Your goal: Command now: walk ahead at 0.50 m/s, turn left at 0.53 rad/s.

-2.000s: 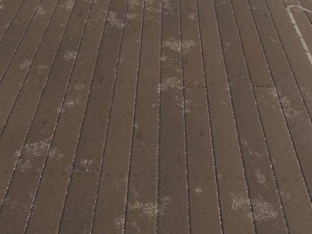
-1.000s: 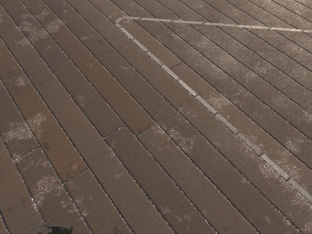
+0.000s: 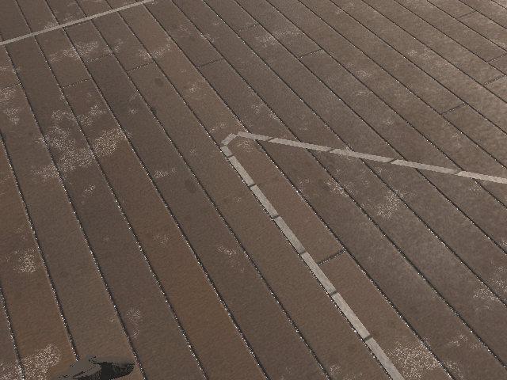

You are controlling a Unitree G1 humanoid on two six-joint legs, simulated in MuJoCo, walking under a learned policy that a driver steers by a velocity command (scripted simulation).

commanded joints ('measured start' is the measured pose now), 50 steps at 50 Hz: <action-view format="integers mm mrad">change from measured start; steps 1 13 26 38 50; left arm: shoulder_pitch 338 294 396 129 88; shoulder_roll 313 116 113 89 131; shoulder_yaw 98 67 64 56 62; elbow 20 77 68 -27 -45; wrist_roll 14 -22 -32 7 -7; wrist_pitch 4 -25 25 65 22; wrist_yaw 30 9 12 -12 -11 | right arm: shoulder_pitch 19 -286 -26 -82 -5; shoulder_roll -51 -41 -229 -145 -164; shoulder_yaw -2 9 -49 -22 -19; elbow -142 -186 -146 -116 -71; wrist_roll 15 -32 -59 1 -11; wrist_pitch -18 47 24 -8 -21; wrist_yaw -1 60 20 1 -22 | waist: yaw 144 104 -28 81 92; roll -333 -84 158 47 79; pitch -284 19 -300 3 -21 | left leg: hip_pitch -554 -642 361 -76 47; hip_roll -17 174 304 216 231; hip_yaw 105 145 -148 -125 -150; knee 557 455 -68 -348 -117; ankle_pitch -147 295 21 486 854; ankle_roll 27 -41 261 221 105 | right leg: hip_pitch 657 383 -20 -219 127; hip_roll -460 -249 -149 -109 30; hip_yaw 743 -28 -272 -9 -39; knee -262 -343 710 449 18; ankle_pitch -439 188 60 -73 -46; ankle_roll -187 -148 -3 64 -36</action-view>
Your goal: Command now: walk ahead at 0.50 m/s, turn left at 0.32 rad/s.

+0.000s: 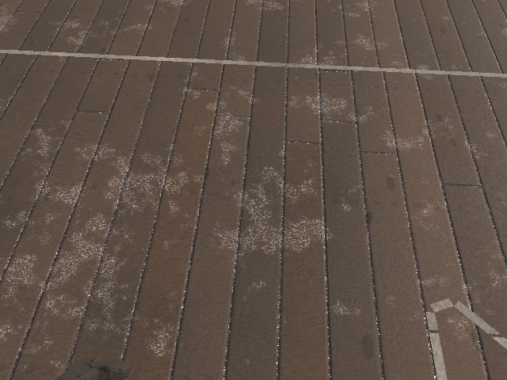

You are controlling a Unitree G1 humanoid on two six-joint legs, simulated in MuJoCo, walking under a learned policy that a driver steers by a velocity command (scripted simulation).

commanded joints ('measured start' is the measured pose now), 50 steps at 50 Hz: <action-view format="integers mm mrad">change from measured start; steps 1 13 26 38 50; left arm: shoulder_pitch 211 303 392 262 -73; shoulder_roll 155 113 152 46 46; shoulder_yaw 56 50 54 38 21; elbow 7 130 236 169 66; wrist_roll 4 -27 -24 3 -11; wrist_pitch -34 -65 -36 14 -4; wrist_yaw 23 13 25 -11 -7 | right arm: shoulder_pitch -33 -187 -276 -131 27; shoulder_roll -154 -45 -59 -79 -68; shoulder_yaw -29 16 22 4 7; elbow -39 -84 -89 43 163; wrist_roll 1 -33 -31 9 -11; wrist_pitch -21 14 -15 -55 -45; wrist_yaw -2 41 24 9 -8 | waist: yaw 164 87 43 124 51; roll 53 -69 -29 108 78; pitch -94 8 -46 14 85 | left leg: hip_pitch -123 -660 -277 -177 56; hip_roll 203 178 105 337 358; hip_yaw -70 151 283 53 203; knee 279 683 128 -225 -175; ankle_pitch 835 153 241 364 649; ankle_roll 39 -68 11 114 78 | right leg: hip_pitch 395 430 529 -63 -78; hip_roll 28 -190 -172 -93 -31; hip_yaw -14 174 20 1 -75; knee -101 -409 -102 450 31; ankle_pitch -46 143 580 -100 20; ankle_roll -67 -208 -131 -24 -75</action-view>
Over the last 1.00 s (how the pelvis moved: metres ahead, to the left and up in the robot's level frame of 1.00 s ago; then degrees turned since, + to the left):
0.51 0.13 0.00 34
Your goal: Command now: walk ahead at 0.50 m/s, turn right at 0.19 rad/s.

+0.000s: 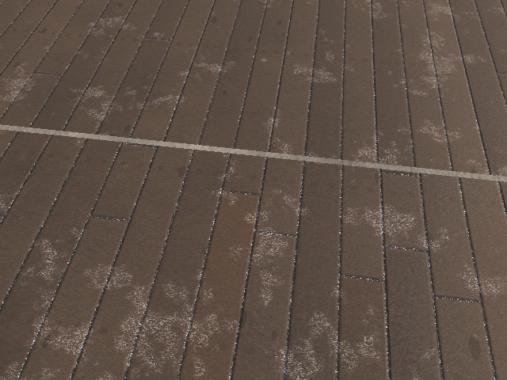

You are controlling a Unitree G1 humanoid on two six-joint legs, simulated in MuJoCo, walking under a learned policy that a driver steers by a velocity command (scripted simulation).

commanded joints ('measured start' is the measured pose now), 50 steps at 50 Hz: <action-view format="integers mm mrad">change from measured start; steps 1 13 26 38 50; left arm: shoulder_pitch -74 225 417 305 35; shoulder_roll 75 136 181 123 59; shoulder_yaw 17 64 79 64 15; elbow -75 62 67 -16 -104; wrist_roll -2 -30 -9 15 8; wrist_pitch -20 -42 -28 7 9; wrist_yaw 4 28 46 5 -12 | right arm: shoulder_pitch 26 -142 -551 -218 -98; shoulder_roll -149 -97 -110 -133 -163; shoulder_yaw -29 -24 -9 -30 -34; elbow -11 -143 -321 -245 -148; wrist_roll -8 -30 -5 -10 9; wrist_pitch -7 24 24 -1 -8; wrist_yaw -16 7 24 -14 0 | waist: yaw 24 23 149 65 36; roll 94 9 -35 166 168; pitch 64 -25 11 -34 -31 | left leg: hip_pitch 9 -625 -722 -230 -199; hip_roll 318 181 120 356 293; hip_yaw -56 -112 -96 -315 30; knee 44 950 460 37 136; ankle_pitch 652 -13 239 115 806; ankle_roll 108 -57 -100 73 66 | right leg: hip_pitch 17 409 569 16 160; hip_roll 45 -87 -54 28 90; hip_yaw -26 344 391 135 2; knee -49 -419 -347 522 4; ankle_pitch -70 127 235 -282 -20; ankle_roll -52 -236 -175 -17 4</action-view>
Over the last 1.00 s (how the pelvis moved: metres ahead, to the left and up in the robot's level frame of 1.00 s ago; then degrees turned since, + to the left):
0.52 0.03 0.01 2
